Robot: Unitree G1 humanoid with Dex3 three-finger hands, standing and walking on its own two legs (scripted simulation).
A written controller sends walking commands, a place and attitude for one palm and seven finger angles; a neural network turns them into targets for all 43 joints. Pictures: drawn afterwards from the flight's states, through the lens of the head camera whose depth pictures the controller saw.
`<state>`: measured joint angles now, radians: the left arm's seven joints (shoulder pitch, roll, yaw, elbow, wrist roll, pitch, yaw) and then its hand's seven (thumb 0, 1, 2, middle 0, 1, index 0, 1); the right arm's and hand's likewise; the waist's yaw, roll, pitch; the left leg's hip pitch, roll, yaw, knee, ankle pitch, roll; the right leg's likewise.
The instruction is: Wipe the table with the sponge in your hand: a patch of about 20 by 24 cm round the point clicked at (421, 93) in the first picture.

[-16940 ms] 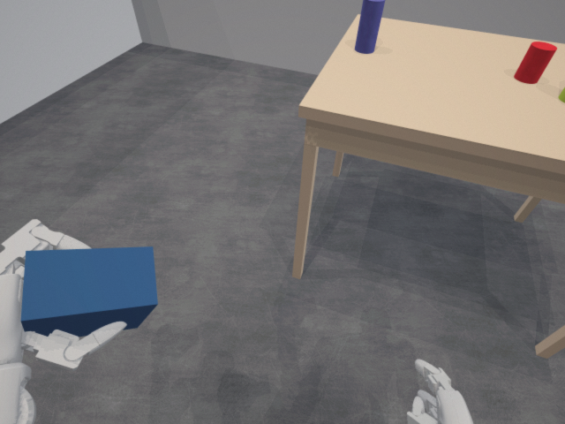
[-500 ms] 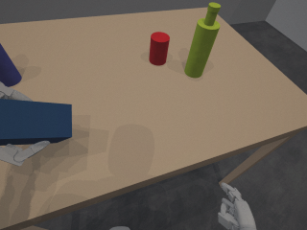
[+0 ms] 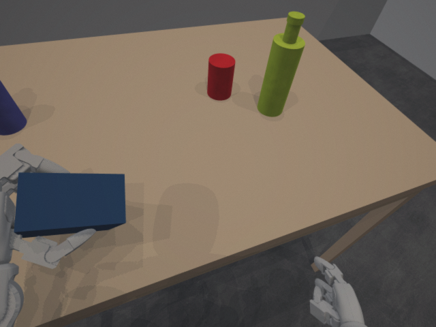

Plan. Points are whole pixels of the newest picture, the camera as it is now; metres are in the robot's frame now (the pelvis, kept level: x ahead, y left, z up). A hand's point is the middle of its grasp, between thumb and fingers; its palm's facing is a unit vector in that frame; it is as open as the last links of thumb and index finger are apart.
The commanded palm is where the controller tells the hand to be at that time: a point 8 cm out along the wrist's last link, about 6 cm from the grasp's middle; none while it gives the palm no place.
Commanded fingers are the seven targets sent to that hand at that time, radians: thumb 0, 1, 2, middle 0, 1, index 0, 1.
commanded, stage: come to a stop and stand still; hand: left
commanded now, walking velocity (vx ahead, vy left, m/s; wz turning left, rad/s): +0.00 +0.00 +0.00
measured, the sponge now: (86, 206) +0.24 +0.21 +0.15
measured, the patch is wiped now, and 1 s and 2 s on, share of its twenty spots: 0.00 0.00 0.00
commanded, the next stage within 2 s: look again from close up in 0.16 s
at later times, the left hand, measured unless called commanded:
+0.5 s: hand (52, 210) +0.22 +0.25 +0.15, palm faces +0.37 -0.84 -0.39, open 10.3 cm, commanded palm +0.16 +0.28 +0.18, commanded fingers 0.00 0.10 1.30 -1.20 -1.60 -1.20 -1.60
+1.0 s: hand (66, 228) +0.20 +0.22 +0.15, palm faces +0.23 -0.75 -0.62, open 10.3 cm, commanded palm +0.17 +0.27 +0.20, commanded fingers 0.00 0.10 1.30 -1.20 -1.60 -1.20 -1.60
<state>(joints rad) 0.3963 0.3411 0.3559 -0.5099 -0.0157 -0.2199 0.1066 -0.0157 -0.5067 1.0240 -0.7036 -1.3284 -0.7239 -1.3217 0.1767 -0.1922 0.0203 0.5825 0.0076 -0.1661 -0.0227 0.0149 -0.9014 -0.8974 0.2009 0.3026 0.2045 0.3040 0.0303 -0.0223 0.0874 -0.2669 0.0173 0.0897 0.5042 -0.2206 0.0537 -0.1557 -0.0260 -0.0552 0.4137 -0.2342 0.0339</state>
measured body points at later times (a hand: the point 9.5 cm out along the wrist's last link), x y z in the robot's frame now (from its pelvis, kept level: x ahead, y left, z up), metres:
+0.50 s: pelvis +0.01 +0.00 +0.00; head +0.04 +0.02 +0.45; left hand +0.20 +0.29 +0.17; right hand +0.19 -0.22 -0.07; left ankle +0.03 +0.08 -0.74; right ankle -0.01 -0.14 -0.74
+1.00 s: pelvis -0.01 -0.03 -0.01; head -0.01 -0.04 +0.44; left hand +0.18 +0.26 +0.18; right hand +0.21 -0.22 -0.08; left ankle +0.03 +0.08 -0.74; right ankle -0.01 -0.14 -0.74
